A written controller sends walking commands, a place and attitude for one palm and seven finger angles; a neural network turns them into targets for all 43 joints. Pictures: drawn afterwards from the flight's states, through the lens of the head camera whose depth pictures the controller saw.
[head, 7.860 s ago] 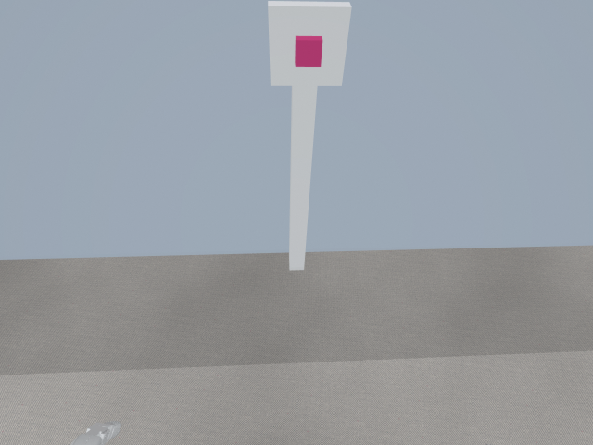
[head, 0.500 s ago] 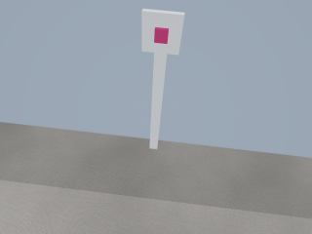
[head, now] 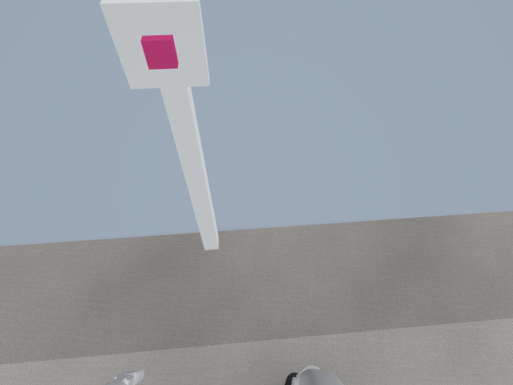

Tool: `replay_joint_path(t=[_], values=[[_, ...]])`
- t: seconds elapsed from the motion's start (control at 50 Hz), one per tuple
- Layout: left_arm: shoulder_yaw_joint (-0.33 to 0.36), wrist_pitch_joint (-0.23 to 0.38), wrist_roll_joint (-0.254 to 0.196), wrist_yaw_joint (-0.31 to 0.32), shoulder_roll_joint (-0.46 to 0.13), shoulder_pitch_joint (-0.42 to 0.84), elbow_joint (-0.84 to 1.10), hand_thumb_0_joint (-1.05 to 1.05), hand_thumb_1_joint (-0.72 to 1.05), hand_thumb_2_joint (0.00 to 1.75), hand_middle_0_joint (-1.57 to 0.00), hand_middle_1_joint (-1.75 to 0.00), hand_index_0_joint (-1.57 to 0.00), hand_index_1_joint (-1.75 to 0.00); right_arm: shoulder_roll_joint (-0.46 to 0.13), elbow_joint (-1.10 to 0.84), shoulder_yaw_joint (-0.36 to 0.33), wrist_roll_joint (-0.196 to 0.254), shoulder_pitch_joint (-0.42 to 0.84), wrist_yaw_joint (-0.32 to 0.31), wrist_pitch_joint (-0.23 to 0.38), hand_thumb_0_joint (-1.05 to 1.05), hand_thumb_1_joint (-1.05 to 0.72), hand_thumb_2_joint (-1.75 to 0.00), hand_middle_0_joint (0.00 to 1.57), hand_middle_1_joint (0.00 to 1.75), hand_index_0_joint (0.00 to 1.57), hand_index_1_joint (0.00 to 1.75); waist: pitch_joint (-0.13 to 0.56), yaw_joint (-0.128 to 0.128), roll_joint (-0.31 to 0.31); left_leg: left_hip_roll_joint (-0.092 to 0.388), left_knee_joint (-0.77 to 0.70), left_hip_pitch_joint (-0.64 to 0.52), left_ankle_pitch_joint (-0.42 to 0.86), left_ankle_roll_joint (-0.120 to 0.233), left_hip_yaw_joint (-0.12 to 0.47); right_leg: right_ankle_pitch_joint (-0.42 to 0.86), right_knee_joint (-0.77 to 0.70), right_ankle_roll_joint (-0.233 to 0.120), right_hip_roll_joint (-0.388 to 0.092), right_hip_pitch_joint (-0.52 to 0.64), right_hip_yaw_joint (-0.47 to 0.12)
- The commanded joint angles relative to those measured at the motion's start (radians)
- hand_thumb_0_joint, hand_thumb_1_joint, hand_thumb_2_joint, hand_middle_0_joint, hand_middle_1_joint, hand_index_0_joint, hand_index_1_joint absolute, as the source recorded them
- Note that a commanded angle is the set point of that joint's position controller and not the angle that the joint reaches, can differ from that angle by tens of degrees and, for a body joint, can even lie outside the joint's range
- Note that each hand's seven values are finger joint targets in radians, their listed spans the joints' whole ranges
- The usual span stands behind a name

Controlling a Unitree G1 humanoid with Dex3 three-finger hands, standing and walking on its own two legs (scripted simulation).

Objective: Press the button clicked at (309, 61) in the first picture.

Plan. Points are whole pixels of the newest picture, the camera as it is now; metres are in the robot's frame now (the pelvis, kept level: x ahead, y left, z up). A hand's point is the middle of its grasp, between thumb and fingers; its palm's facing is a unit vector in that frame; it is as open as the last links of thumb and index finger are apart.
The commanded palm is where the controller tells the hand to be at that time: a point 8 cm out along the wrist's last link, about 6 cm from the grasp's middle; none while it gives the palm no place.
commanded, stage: take the last steps up to it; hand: left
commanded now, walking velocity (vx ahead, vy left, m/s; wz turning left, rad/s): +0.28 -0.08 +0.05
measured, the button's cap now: (160, 51) +0.67 +0.19 +0.16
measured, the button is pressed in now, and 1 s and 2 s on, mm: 0 0 0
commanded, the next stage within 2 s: come to a stop and stand still in 0.32 s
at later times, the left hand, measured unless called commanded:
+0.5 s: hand out of the picture +0.12 +0.15 -0.17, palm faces +0.13 -0.99 -0.09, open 7.4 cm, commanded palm none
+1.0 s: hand (190, 351) +0.20 +0.12 -0.14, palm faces +0.05 -0.96 -0.27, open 7.4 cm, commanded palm none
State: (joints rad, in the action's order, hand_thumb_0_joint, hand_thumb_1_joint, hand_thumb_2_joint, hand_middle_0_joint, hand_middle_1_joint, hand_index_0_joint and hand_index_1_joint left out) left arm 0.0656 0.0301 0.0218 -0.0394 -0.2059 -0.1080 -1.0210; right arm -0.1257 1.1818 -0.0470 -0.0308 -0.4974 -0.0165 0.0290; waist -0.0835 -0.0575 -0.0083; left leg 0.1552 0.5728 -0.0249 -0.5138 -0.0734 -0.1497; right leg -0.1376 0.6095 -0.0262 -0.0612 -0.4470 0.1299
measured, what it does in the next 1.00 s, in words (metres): walks ahead: left foot, then right foot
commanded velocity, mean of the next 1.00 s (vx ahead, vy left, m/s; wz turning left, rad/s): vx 0.01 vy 0.00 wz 0.03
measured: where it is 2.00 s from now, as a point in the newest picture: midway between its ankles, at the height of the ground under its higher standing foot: outside the picture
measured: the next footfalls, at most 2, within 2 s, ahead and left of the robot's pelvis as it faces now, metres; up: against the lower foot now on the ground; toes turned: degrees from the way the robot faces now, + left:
left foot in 0.42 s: +0.25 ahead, +0.09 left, +0.00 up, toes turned +11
right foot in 0.92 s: +0.25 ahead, -0.15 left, +0.00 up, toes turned +2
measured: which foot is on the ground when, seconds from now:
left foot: up 0.00-0.40, down 0.42-0.92, up 0.94-1.00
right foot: down 0.00-0.44, up 0.46-0.90, down 0.92-1.00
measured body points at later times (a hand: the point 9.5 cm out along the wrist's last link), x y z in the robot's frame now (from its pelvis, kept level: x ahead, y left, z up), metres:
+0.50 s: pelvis +0.17 +0.00 +0.02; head +0.17 +0.04 +0.46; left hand +0.12 +0.20 -0.16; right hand +0.27 -0.21 -0.11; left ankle +0.21 +0.08 -0.71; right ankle +0.10 -0.12 -0.68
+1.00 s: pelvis +0.15 -0.07 +0.02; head +0.16 -0.10 +0.47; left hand +0.20 +0.17 -0.12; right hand +0.19 -0.30 -0.15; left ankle +0.19 +0.07 -0.69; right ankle +0.16 -0.19 -0.71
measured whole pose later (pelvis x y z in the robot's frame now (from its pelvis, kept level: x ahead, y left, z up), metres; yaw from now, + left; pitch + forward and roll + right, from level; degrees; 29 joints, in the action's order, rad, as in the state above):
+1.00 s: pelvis +0.15 -0.07 +0.02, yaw +0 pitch -1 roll +1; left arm 0.03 -0.01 0.03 0.03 -0.14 -0.23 -1.03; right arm -0.20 1.06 -0.08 -0.02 -0.21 0.00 -0.07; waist -0.03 0.00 -0.06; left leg 0.05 0.74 0.39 -0.42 -0.03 -0.07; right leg -0.31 0.57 0.01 -0.07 -0.25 0.05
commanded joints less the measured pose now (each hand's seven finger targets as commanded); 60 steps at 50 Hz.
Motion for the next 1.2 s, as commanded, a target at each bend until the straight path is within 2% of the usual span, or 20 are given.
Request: replay_joint_path(t=[0.0, 0.04, 0.12, 0.3, 0.36, 0.38, 0.4, 0.42, 0.46, 0.5, 0.56, 0.68, 0.8, 0.86, 0.88, 0.9, 0.92, 0.94, 1.04, 1.18], values=[[0.051, 0.019, -0.018, 0.04, -0.255, -0.425, -0.092, 0.0, 0.9, 0.9, -0.2, -0.3, -0.2, -0.3, -0.1, -0.133, -0.013, 0.034, 0.065, -0.008, 0.022, 0.0, -0.9, -0.9, 0.2, 0.3, 0.2, 0.3, 0.277, 0.187, 0.208, -0.075, 0.804, 0.603, -0.067, 0.09, 0.148, 0.062, -0.297, -0.187, -0.382, 0.638, -0.527], [0.028, 0.02, -0.013, 0.046, -0.165, -0.248, -0.048, 0.0, 0.9, 0.9, -0.2, -0.3, -0.2, -0.3, -0.1, -0.137, -0.022, 0.024, 0.142, 0.002, 0.015, 0.0, -0.9, -0.9, 0.2, 0.3, 0.2, 0.3, 0.126, 0.132, 0.147, -0.008, 0.829, 0.624, 0.083, 0.089, 0.158, -0.144, -0.347, -0.156, -0.324, 0.393, -0.441], [-0.013, 0.037, 0.001, 0.055, -0.061, -0.127, -0.025, 0.0, 0.9, 0.9, -0.2, -0.3, -0.2, -0.3, -0.052, -0.113, -0.017, 0.004, 0.083, 0.012, -0.019, 0.0, -0.9, -0.9, 0.2, 0.3, 0.2, 0.3, 0.034, 0.017, 0.096, 0.001, 0.625, 0.486, 0.201, 0.068, 0.124, -0.045, -0.403, -0.1, -0.211, 0.122, -0.162], [-0.013, 0.045, 0.003, 0.056, -0.073, -0.237, -0.064, 0.0, 0.9, 0.9, -0.2, -0.3, -0.2, -0.3, -0.052, -0.191, -0.004, 0.007, 0.288, 0.027, 0.001, 0.0, -0.9, -0.9, 0.2, 0.3, 0.2, 0.3, 0.025, 0.071, 0.09, -0.036, 0.151, 0.471, 0.228, 0.046, 0.055, 0.141, -0.361, -0.146, -0.213, 0.285, -0.151], [-0.012, 0.037, -0.006, 0.057, -0.074, -0.244, -0.079, 0.0, 0.9, 0.9, -0.2, -0.3, -0.2, -0.3, -0.064, -0.163, -0.001, 0.006, 0.228, 0.022, 0.019, 0.0, -0.9, -0.9, 0.2, 0.3, 0.2, 0.3, 0.059, 0.039, 0.05, -0.076, -0.038, 0.282, 0.345, 0.054, 0.019, 0.16, -0.242, -0.102, -0.169, 0.28, -0.11], [-0.014, 0.032, -0.011, 0.056, -0.057, -0.248, -0.082, 0.0, 0.9, 0.9, -0.2, -0.3, -0.2, -0.3, -0.095, -0.138, -0.008, 0.004, 0.166, 0.018, 0.027, 0.0, -0.9, -0.9, 0.2, 0.3, 0.2, 0.3, 0.083, 0.013, -0.014, -0.064, -0.101, 0.153, 0.408, 0.06, 0.045, 0.132, -0.126, -0.07, -0.127, 0.226, -0.074], [-0.021, 0.028, -0.015, 0.053, -0.013, -0.278, -0.07, 0.0, 0.9, 0.9, -0.2, -0.3, -0.2, -0.3, -0.17, -0.124, -0.022, -0.001, 0.093, 0.007, 0.035, 0.0, -0.9, -0.9, 0.2, 0.3, 0.2, 0.3, 0.133, -0.005, -0.188, 0.089, -0.166, 0.006, 0.53, 0.125, 0.253, -0.026, 0.063, -0.015, -0.038, 0.084, -0.023], [-0.033, 0.02, -0.019, 0.051, 0.015, -0.28, -0.052, 0.0, 0.9, 0.9, -0.2, -0.3, -0.2, -0.3, -0.243, -0.117, -0.033, 0.002, 0.051, -0.001, 0.024, 0.0, -0.9, -0.9, 0.2, 0.3, 0.2, 0.3, 0.137, -0.005, -0.342, 0.283, -0.246, -0.031, 0.748, 0.231, 0.455, -0.435, 0.27, 0.033, 0.037, -0.032, 0.023], [-0.034, -0.008, -0.008, 0.068, 0.009, -0.258, -0.074, 0.0, 0.9, 0.9, -0.2, -0.3, -0.2, -0.3, -0.175, -0.128, -0.001, 0.006, 0.177, -0.028, 0.01, 0.0, -0.9, -0.9, 0.2, 0.3, 0.2, 0.3, 0.078, 0.039, -0.223, 0.262, -0.269, 0.146, 0.906, 0.254, 0.363, -0.446, 0.341, 0.046, -0.03, 0.039, -0.111], [-0.035, -0.022, -0.008, 0.069, 0.017, -0.271, -0.091, 0.0, 0.9, 0.9, -0.2, -0.3, -0.2, -0.3, -0.143, -0.15, 0.013, 0.013, 0.26, -0.037, 0.008, 0.0, -0.9, -0.9, 0.2, 0.3, 0.2, 0.3, 0.028, 0.064, -0.134, 0.209, -0.26, 0.22, 0.98, 0.238, 0.27, -0.371, 0.293, 0.062, -0.044, 0.091, -0.118], [-0.022, -0.048, -0.006, 0.072, 0.006, -0.294, -0.085, 0.0, 0.9, 0.9, -0.2, -0.3, -0.2, -0.3, -0.16, -0.153, -0.012, 0.02, 0.267, -0.043, -0.002, 0.0, -0.9, -0.9, 0.2, 0.3, 0.2, 0.3, 0.11, 0.066, -0.075, 0.194, -0.233, 0.142, 1.06, 0.236, 0.205, -0.291, 0.302, 0.076, -0.028, 0.08, -0.106], [0.008, -0.083, 0.004, 0.073, -0.011, -0.248, -0.018, 0.0, 0.9, 0.9, -0.2, -0.3, -0.2, -0.3, -0.186, -0.184, -0.039, 0.014, 0.289, -0.039, -0.027, 0.0, -0.9, -0.9, 0.2, 0.3, 0.2, 0.3, 0.146, 0.058, -0.128, 0.186, -0.211, 0.154, 0.959, 0.247, 0.146, -0.267, 0.481, 0.084, 0.001, -0.008, -0.13], [-0.007, -0.064, -0.004, 0.07, 0.003, -0.205, 0.02, 0.0, 0.9, 0.9, -0.2, -0.3, -0.2, -0.3, -0.189, -0.187, -0.051, 0.004, 0.311, -0.016, -0.039, 0.0, -0.9, -0.9, 0.2, 0.3, 0.2, 0.3, 0.139, 0.051, -0.255, 0.144, -0.212, 0.212, 0.632, 0.22, 0.163, -0.287, 0.142, 0.068, 0.001, 0.124, -0.065], [-0.008, -0.033, 0.006, 0.076, -0.038, -0.29, -0.015, 0.0, 0.9, 0.9, -0.2, -0.3, -0.2, -0.3, -0.146, -0.177, -0.042, 0.018, 0.286, -0.003, -0.044, 0.0, -0.9, -0.9, 0.2, 0.3, 0.2, 0.3, 0.15, 0.096, -0.058, 0.028, -0.075, 0.319, 0.303, 0.117, 0.109, -0.032, -0.23, 0.069, -0.022, 0.322, -0.08], [-0.007, -0.016, 0.014, 0.08, -0.117, -0.256, -0.004, 0.0, 0.9, 0.9, -0.2, -0.3, -0.2, -0.3, -0.077, -0.189, -0.029, 0.029, 0.261, 0.002, -0.05, 0.0, -0.9, -0.9, 0.2, 0.3, 0.2, 0.3, 0.118, 0.075, 0.167, -0.058, 0.034, 0.408, 0.084, 0.055, 0.063, -0.031, -0.332, 0.016, -0.209, 0.295, -0.302], [0.002, -0.019, 0.01, 0.079, -0.177, -0.22, 0.024, 0.0, 0.9, 0.9, -0.2, -0.3, -0.2, -0.3, -0.078, -0.223, -0.027, 0.024, 0.303, 0.008, -0.062, 0.0, -0.9, -0.9, 0.2, 0.3, 0.2, 0.3, 0.051, 0.089, 0.274, -0.103, 0.135, 0.452, -0.03, 0.04, 0.084, -0.015, -0.394, -0.064, -0.338, 0.188, -0.441], [0.005, -0.026, 0.01, 0.079, -0.195, -0.2, 0.039, 0.0, 0.9, 0.9, -0.2, -0.3, -0.2, -0.3, -0.113, -0.23, -0.035, 0.018, 0.314, 0.014, -0.074, 0.0, -0.9, -0.9, 0.2, 0.3, 0.2, 0.3, 0.045, 0.09, 0.183, -0.095, 0.217, 0.423, -0.021, 0.044, 0.126, -0.081, -0.41, -0.112, -0.369, 0.122, -0.421], [0.011, -0.023, 0.01, 0.083, -0.187, -0.179, 0.036, 0.0, 0.9, 0.9, -0.2, -0.3, -0.2, -0.3, -0.107, -0.228, -0.033, 0.011, 0.342, 0.014, -0.083, 0.0, -0.9, -0.9, 0.2, 0.3, 0.2, 0.3, 0.013, 0.093, 0.203, -0.091, 0.272, 0.471, 0.008, 0.043, 0.141, -0.07, -0.408, -0.116, -0.345, 0.121, -0.421], [0.013, -0.017, 0.005, 0.086, -0.144, -0.149, 0.048, 0.0, 0.9, 0.9, -0.2, -0.3, -0.2, -0.3, -0.136, -0.178, -0.039, 0.01, 0.236, 0.028, -0.079, 0.0, -0.9, -0.9, 0.2, 0.3, 0.2, 0.3, 0.031, 0.073, 0.206, -0.11, 0.431, 0.522, 0.183, 0.028, 0.151, 0.005, -0.343, -0.074, -0.245, 0.227, -0.267], [0.021, -0.017, 0.015, 0.084, -0.147, -0.233, 0.027, 0.0, 0.9, 0.9, -0.2, -0.3, -0.2, -0.3, -0.116, -0.215, -0.026, 0.014, 0.289, 0.026, -0.064, 0.0, -0.9, -0.9, 0.2, 0.3, 0.2, 0.3, 0.06, 0.126, 0.225, -0.111, 0.215, 0.484, 0.102, 0.014, 0.114, 0.016, -0.33, -0.108, -0.265, 0.323, -0.294]])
